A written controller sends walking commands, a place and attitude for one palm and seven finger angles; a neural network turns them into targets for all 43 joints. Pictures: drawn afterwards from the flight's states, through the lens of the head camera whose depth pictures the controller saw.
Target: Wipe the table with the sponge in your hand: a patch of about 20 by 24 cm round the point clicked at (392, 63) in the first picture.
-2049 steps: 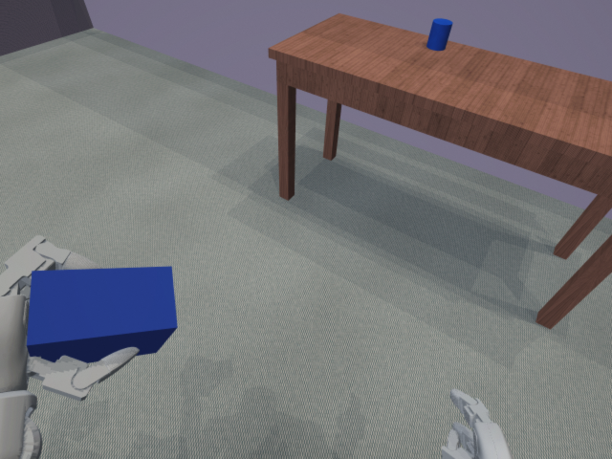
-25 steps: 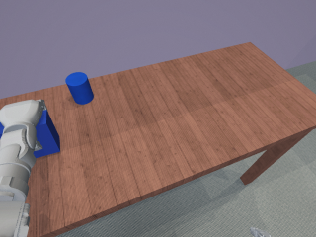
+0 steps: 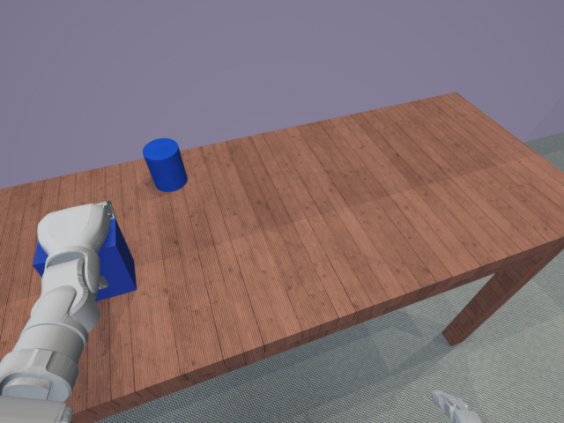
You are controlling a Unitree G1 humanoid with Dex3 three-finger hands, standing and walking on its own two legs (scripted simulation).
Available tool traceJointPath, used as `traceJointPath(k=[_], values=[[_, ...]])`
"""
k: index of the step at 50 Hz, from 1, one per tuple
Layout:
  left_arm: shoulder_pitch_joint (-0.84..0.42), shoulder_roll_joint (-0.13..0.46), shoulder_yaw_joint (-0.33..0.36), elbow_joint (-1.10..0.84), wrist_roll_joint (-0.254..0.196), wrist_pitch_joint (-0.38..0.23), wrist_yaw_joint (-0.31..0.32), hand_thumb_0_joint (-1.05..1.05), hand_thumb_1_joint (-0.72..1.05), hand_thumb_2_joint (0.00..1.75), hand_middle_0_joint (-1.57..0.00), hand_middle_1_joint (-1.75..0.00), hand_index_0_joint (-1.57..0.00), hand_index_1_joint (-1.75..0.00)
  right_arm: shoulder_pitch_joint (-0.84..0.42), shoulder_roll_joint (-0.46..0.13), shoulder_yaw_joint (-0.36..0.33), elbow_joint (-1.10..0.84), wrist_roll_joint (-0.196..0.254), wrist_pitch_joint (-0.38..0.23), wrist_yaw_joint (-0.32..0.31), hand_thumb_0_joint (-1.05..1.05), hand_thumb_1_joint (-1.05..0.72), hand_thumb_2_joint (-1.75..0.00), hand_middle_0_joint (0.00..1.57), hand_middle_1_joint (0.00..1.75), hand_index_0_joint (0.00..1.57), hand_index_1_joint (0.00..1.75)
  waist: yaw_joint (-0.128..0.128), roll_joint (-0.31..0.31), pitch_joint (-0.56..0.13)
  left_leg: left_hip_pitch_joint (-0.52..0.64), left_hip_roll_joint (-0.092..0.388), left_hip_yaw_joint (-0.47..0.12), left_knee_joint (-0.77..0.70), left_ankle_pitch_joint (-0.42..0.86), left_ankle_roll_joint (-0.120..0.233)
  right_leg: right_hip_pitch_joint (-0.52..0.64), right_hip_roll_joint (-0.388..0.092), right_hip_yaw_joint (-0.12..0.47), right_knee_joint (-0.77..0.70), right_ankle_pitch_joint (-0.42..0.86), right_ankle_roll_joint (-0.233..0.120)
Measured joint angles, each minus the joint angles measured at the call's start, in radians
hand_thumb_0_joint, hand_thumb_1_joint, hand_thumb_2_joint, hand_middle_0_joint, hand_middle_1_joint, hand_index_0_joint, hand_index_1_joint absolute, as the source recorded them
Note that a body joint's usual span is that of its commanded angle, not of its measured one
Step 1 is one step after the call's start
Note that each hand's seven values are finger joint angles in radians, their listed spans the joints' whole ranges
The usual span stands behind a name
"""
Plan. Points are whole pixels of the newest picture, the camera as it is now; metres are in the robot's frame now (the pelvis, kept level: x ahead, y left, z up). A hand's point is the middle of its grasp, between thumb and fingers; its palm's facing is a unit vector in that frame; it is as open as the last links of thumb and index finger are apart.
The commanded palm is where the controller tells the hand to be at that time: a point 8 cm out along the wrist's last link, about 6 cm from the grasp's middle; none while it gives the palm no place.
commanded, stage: wipe back along the first lane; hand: left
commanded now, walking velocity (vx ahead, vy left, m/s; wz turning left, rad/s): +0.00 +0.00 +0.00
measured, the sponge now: (94, 271) +0.33 +0.34 -0.01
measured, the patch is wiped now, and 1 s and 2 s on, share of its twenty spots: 1.00 1.00 1.00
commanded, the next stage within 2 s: lift the sponge slowly off the table in 1.00 s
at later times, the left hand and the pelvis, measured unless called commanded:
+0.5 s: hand (91, 276) +0.30 +0.31 +0.04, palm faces -0.05 -0.03 -1.00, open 10.5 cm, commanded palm +0.26 +0.29 +0.07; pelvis +0.01 -0.01 +0.00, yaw +0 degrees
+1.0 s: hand (91, 312) +0.25 +0.28 +0.04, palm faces +0.00 -0.07 -1.00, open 10.5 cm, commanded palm +0.20 +0.27 +0.07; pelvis +0.01 -0.01 +0.00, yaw +0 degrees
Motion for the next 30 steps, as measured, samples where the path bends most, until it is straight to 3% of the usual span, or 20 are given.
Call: traceJointPath(k=[15,30], values=[[0.154,-0.020,0.000,-0.164,-0.035,0.037,0.003,0.00,-0.49,1.03,-0.64,-1.37,-0.65,-1.36,-0.008,-0.016,-0.003,-0.007,0.001,-0.004,-0.007,0.01,-0.91,-0.90,0.20,0.30,0.20,0.30,0.015,0.011,-0.001,0.048,0.006,0.001,-0.016,-0.005,-0.007,0.044,0.006,0.002,-0.010,-0.007,-0.004],[0.310,-0.051,-0.011,-0.345,-0.042,0.064,-0.007,0.00,-0.49,1.03,-0.64,-1.38,-0.65,-1.37,-0.050,-0.013,-0.004,-0.026,-0.006,-0.032,0.002,0.01,-0.91,-0.90,0.20,0.30,0.20,0.30,0.040,0.028,0.006,0.094,0.007,0.001,-0.035,-0.009,-0.014,0.085,0.008,0.002,-0.021,-0.015,-0.009]])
